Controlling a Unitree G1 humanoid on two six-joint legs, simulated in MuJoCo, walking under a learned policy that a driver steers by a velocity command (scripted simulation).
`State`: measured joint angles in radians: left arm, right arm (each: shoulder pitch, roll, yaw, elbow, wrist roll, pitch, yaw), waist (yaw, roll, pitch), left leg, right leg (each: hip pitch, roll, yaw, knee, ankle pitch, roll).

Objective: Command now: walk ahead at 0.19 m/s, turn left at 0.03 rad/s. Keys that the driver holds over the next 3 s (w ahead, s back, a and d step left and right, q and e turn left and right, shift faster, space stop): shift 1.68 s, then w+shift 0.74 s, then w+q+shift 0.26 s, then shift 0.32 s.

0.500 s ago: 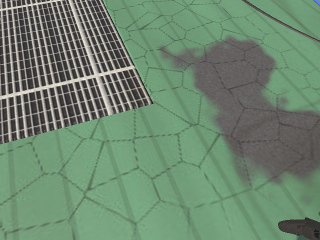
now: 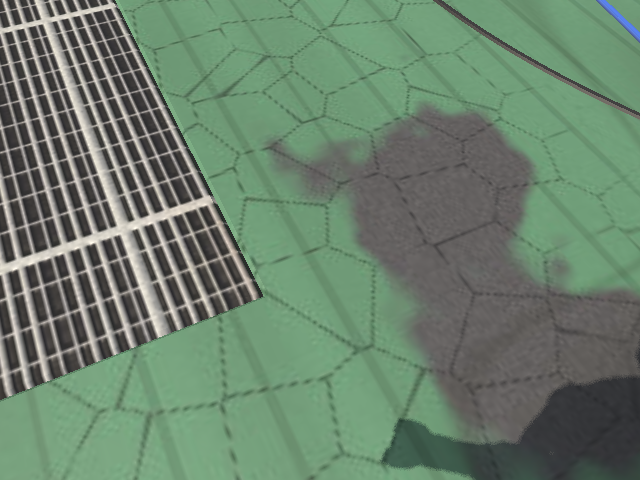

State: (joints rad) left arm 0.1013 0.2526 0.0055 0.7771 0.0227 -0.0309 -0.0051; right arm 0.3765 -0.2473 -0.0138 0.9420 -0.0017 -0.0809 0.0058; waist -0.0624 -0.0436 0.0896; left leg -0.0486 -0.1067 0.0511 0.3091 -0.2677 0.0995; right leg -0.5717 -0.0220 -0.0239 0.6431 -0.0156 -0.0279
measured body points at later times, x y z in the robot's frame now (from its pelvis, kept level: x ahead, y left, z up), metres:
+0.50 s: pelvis +0.10 +0.01 +0.00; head +0.10 +0.02 +0.45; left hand +0.15 +0.26 -0.15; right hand +0.13 -0.24 -0.15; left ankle +0.08 +0.12 -0.74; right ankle +0.17 -0.09 -0.74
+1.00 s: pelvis +0.13 +0.03 +0.00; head +0.13 +0.03 +0.45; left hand +0.14 +0.26 -0.16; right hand +0.12 -0.20 -0.16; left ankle +0.08 +0.12 -0.74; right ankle +0.17 -0.09 -0.74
